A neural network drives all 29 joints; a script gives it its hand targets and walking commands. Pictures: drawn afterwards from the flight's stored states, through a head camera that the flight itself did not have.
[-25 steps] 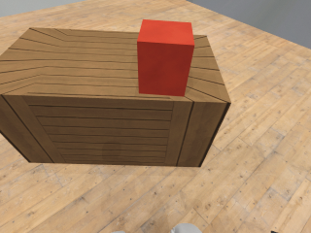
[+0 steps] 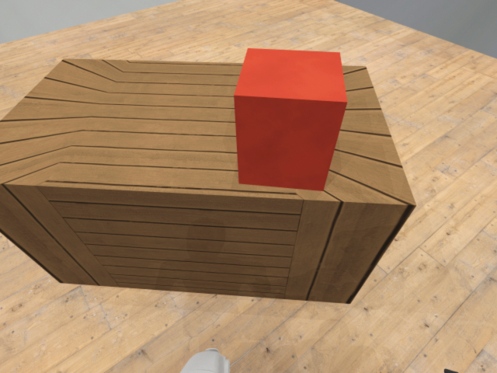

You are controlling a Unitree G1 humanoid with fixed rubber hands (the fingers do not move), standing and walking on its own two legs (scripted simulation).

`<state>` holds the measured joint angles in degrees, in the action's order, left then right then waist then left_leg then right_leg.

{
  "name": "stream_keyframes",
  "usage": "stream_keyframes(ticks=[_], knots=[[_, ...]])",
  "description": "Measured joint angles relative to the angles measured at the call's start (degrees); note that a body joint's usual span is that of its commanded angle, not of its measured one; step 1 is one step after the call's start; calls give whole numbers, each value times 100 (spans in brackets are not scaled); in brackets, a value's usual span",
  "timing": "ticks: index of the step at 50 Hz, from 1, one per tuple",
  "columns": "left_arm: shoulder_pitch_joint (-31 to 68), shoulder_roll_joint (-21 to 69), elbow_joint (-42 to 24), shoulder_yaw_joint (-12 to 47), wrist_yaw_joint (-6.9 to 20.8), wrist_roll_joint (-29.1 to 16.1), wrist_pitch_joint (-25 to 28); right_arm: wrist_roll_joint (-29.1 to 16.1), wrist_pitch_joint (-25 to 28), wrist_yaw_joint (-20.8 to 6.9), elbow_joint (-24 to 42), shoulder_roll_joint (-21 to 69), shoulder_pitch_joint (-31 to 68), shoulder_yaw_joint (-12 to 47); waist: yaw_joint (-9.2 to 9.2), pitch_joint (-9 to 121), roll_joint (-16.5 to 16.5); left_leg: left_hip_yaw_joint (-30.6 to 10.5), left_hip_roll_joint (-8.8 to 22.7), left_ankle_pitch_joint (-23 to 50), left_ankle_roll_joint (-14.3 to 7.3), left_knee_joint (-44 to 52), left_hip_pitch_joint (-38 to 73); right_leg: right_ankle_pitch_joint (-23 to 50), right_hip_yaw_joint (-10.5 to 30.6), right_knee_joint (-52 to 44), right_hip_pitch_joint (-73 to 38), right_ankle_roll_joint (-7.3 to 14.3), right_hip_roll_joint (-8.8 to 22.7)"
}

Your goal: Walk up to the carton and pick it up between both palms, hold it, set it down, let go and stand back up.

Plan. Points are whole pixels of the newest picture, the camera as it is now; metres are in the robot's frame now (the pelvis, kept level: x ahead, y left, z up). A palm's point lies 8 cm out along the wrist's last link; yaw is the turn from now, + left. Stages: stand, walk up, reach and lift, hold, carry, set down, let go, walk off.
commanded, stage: walk up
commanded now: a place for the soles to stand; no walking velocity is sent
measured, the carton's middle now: (286, 121) +0.65 -0.04 +0.04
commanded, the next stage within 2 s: none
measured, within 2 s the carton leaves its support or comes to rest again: neither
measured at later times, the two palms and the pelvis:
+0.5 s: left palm (104, 317) +0.23 +0.30 -0.09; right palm out of the picture +0.13 -0.33 -0.12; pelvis +0.09 -0.01 -0.01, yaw -2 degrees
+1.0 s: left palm (99, 317) +0.22 +0.30 -0.08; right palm (446, 342) +0.21 -0.30 -0.08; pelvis +0.12 +0.00 +0.03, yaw +0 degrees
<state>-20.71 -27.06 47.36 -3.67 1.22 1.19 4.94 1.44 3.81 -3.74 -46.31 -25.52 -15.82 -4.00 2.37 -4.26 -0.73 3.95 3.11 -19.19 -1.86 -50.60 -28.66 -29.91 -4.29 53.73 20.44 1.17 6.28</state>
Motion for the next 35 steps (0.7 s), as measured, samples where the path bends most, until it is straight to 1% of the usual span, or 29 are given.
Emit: stream_keyframes(ticks=[1,3,4,6,9,12,14,15,16,17,19,21,22,23,24,26,30,33,35], knots=[[-19,10,64,12,-10,-13,-41,20,60,17,43,-11,-3,-13,-6,8,98,105,-83,-3,13,-87,33,-69,154,354,111,72,63],[8,85,206,73,-49,-26,-125,-38,111,65,106,-44,-20,-18,-90,27,111,169,-123,-257,-19,-226,115,-32,472,1177,423,129,-141],[52,95,257,105,-58,-35,-137,-71,113,96,112,-25,-24,-8,-128,8,151,204,-140,-339,-35,-196,212,79,556,1481,581,128,-215],[173,104,298,124,-67,-42,-114,-100,113,163,108,27,-54,40,-186,-59,252,270,-157,-383,-33,-44,431,283,540,1714,867,111,-249],[382,124,247,108,-51,-59,-63,-97,126,220,71,65,-161,118,-241,-158,342,339,-135,-403,-2,188,706,372,345,1287,1147,85,-169],[612,176,165,75,-42,-94,-49,-68,96,273,35,43,-236,164,-310,-269,315,358,-52,-474,67,259,845,633,166,435,1192,129,-139],[751,208,128,58,-64,-112,-19,-95,30,309,15,20,-250,182,-369,-330,239,313,39,-605,145,111,828,1175,94,-346,996,200,-217],[814,221,122,48,-83,-104,-3,-117,-12,330,3,7,-251,191,-382,-350,177,272,110,-718,191,-52,780,1507,70,-589,907,168,-284],[893,248,128,36,-104,-81,3,-145,-63,353,-23,5,-222,193,-395,-384,75,202,213,-825,187,-271,698,1547,3,-523,921,120,-364],[966,258,129,42,-118,-77,-1,-176,-122,380,-56,28,-189,196,-410,-393,24,73,210,-931,136,-497,594,1441,-44,-390,967,106,-396],[1115,292,141,90,-133,-74,-32,-193,-232,428,-178,61,-99,211,-399,-388,-38,-189,88,-1407,64,-853,448,1205,-95,-186,1022,134,-404],[1255,340,154,144,-157,-63,-77,-190,-267,450,-331,71,10,214,-373,-371,-102,-317,22,-1560,-3,-857,393,1078,-138,-63,1064,141,-391],[1318,358,163,159,-161,-60,-104,-181,-250,453,-402,78,58,214,-364,-361,-114,-335,4,-1427,-14,-739,397,1034,-153,3,1093,124,-368],[1378,364,188,167,-160,-61,-136,-167,-225,450,-477,100,108,212,-344,-369,-72,-317,-38,-1108,40,-665,417,988,-125,80,1112,101,-322],[1426,365,234,170,-157,-62,-176,-147,-198,444,-556,137,157,210,-322,-379,15,-260,-102,-987,115,-619,470,941,-57,152,1119,75,-258],[1477,411,387,186,-136,-69,-263,-121,-166,421,-674,179,189,214,-308,-315,96,-190,-182,-1006,199,-493,575,885,26,163,1093,32,-188],[1509,540,754,206,-103,-84,-238,-89,-170,402,-894,239,263,286,-315,-185,-53,-275,-45,-1005,271,-227,759,1009,-89,-276,807,8,-332],[1548,536,947,212,-110,-116,-156,-113,-143,426,-1039,311,356,338,-329,-116,25,-312,-111,-895,267,24,864,1040,-131,-468,689,37,-274],[1588,534,1063,231,-125,-122,-162,-122,-127,439,-1136,325,461,334,-316,-121,92,-284,-180,-822,271,206,980,1057,-100,-549,615,11,-213]])
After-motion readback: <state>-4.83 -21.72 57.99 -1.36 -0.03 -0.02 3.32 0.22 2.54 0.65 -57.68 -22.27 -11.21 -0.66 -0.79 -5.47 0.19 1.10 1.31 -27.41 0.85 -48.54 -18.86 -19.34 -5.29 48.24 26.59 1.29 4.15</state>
